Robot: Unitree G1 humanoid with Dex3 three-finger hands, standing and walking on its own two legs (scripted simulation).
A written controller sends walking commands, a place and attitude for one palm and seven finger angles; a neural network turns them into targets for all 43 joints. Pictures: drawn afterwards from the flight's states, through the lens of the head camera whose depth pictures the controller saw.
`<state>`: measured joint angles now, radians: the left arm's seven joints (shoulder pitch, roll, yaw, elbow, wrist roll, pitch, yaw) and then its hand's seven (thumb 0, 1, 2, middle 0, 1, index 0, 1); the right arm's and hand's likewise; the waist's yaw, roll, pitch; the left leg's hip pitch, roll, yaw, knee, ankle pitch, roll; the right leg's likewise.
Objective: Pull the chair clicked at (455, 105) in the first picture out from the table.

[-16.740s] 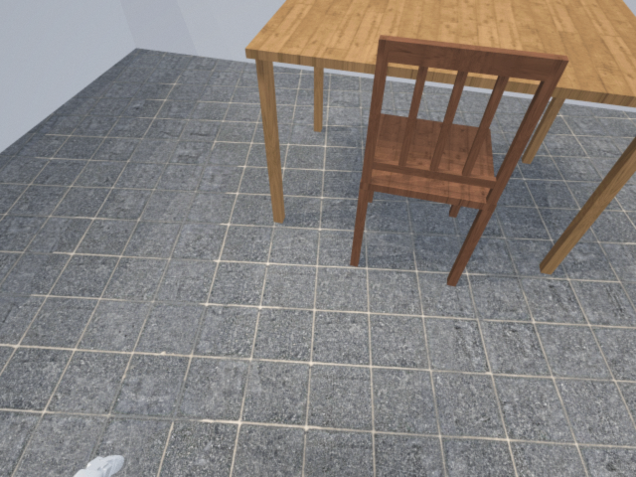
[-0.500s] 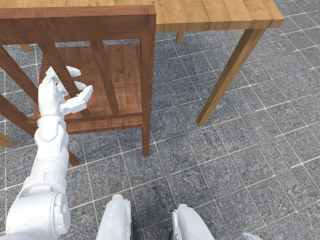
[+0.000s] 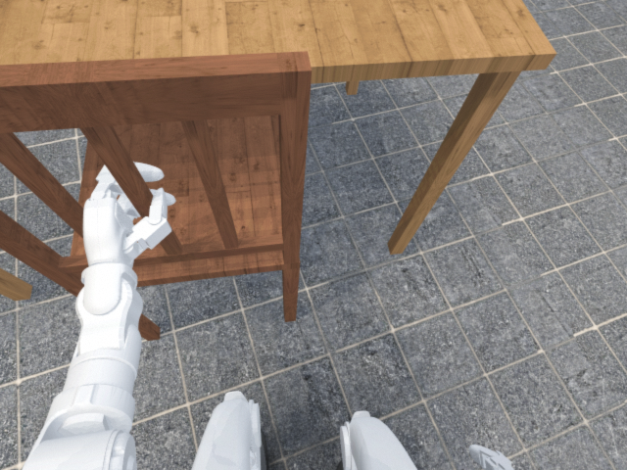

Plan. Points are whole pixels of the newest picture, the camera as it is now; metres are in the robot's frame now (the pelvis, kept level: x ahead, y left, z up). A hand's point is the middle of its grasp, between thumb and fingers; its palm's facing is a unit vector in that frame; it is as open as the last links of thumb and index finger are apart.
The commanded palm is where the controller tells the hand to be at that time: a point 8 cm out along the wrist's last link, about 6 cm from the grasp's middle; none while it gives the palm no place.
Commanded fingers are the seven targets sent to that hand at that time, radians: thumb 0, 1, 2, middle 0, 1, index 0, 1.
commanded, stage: hook a spindle and tug to test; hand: left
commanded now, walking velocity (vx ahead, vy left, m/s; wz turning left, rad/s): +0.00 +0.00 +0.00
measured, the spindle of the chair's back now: (144, 201) +0.45 +0.21 +0.02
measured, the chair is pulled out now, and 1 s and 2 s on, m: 0.02 0.13 0.20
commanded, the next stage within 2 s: step backward, pulling the chair out in 0.22 s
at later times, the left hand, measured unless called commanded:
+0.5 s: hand (159, 230) +0.40 +0.18 +0.04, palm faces +0.18 -0.97 -0.14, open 5.5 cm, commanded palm +0.37 +0.22 +0.03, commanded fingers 0.00 0.90 0.90 -0.50 -1.45 -0.50 -1.45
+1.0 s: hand (186, 299) +0.31 +0.14 +0.04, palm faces +0.04 -0.99 -0.14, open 5.1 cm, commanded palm +0.29 +0.19 +0.04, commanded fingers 0.00 0.90 0.90 -0.50 -1.45 -0.50 -1.45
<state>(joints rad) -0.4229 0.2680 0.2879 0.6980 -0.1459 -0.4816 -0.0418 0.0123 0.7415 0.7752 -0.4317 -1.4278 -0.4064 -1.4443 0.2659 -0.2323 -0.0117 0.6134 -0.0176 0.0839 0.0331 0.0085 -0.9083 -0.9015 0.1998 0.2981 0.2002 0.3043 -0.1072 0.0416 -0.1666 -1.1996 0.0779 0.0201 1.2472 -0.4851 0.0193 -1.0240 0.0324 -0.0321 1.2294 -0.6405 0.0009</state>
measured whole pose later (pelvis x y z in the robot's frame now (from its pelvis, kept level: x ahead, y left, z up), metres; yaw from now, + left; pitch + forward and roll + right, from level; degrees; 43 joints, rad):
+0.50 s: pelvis +0.01 +0.00 +0.06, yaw +2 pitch +15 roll -2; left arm -0.39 0.23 0.15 0.74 -0.09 -0.20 0.10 0.04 0.73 0.80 -0.36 -1.21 -0.41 -1.45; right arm 0.25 -0.21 0.02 0.57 0.05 0.16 -0.06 0.01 -0.91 -0.90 0.20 0.30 0.20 0.30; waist -0.08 0.04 -0.06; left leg -0.82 0.05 0.03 0.95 -0.39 0.02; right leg -0.66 0.01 -0.02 0.92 -0.53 0.00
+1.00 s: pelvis -0.05 +0.00 +0.10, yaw +2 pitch +5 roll -3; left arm -0.44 0.17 0.04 0.94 -0.07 -0.22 0.08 0.02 0.73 0.76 -0.27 -1.12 -0.49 -1.44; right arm 0.20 -0.22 0.01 0.65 0.05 0.10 -0.11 0.01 -0.91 -0.90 0.20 0.30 0.20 0.30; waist -0.06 0.06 0.12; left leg -0.54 0.06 0.04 0.60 -0.15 0.02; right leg -0.39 0.03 -0.04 0.58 -0.28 0.00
